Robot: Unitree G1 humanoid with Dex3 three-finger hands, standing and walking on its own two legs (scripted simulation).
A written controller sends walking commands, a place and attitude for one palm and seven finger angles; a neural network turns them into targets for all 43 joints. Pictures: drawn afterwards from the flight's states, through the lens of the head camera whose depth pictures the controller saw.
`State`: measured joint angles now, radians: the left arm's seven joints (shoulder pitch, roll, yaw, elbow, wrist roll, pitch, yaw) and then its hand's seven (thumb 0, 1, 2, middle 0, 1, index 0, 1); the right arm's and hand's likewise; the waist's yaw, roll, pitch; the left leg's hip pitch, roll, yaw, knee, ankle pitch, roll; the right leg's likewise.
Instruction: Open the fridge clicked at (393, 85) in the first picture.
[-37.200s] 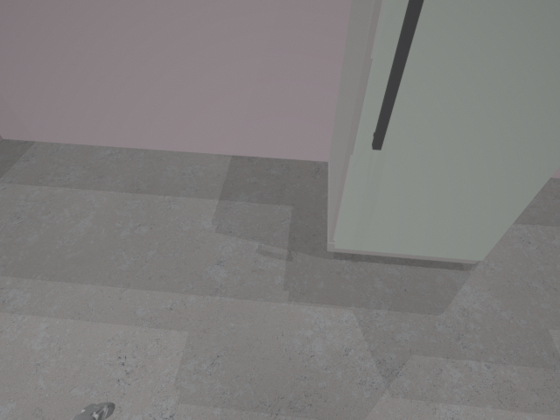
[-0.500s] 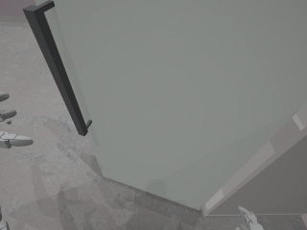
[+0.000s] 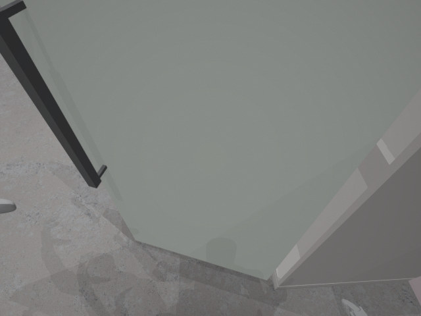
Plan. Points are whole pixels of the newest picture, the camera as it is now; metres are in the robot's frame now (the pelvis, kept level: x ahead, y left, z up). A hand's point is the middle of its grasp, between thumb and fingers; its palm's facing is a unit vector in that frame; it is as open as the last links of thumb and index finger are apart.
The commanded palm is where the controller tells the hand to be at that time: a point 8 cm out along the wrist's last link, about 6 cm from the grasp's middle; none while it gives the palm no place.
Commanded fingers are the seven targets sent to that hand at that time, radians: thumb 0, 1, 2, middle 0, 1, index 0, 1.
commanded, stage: slip the hand off the handle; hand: left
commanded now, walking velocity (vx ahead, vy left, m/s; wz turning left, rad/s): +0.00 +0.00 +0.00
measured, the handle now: (66, 118) +0.45 +0.32 +0.12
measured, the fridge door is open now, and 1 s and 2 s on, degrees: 71 71 71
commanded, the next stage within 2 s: draw the hand back to the body in 0.20 s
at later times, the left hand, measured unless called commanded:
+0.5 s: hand out of the picture +0.29 +0.38 +0.12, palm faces +0.17 -0.98 -0.11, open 14.6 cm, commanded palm +0.24 +0.43 +0.12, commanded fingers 0.00 -0.55 0.20 -0.25 -1.15 -0.25 -1.15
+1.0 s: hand out of the picture +0.22 +0.36 +0.12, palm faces +0.37 -0.87 -0.31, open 13.7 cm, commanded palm +0.18 +0.39 +0.16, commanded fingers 0.00 -0.01 0.46 -0.23 -0.83 -0.23 -0.83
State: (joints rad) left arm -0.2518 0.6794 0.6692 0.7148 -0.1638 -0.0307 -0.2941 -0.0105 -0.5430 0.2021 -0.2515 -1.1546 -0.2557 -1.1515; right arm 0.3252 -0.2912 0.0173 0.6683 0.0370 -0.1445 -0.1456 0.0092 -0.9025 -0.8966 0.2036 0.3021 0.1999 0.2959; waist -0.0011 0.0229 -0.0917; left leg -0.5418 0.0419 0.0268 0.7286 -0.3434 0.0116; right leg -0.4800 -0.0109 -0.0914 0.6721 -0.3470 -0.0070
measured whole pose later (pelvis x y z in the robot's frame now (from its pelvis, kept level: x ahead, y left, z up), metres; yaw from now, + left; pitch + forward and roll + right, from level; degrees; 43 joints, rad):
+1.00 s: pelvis -0.02 +0.04 +0.01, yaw +1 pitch +2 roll -2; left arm 0.17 0.44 0.41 -0.04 -0.13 -0.06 -0.09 -0.01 -0.33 0.31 -0.24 -1.02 -0.25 -1.02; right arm 0.25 -0.23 0.07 0.60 0.01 -0.30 -0.09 0.01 -0.90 -0.90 0.20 0.30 0.20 0.30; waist 0.06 0.01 -0.05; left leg -0.40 -0.02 0.04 0.67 -0.31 0.06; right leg -0.32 -0.06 -0.07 0.59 -0.30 0.01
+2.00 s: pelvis +0.02 -0.04 +0.02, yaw +0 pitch -3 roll +0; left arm 0.47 0.38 0.34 -0.35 -0.06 -0.08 0.11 0.02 0.89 0.90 -0.21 -0.31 -0.22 -0.31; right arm 0.20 -0.23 0.00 0.68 0.02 -0.19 -0.12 0.01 -0.90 -0.90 0.20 0.30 0.20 0.30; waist 0.08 0.07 -0.03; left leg -0.16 0.05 0.02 0.50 -0.28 -0.03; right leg -0.13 0.02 -0.09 0.49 -0.32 -0.05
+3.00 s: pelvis -0.11 +0.03 +0.00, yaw +2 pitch -2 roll -2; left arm 0.47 0.43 0.43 -0.56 -0.03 -0.27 0.16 0.01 0.89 0.90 -0.21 -0.31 -0.22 -0.30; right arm 0.22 -0.21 0.00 0.63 0.01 -0.12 -0.07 0.01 -0.90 -0.90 0.20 0.30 0.20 0.30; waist 0.02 -0.07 0.04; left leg -0.37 0.01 0.03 0.70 -0.38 0.01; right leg -0.37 -0.03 -0.02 0.61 -0.21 0.04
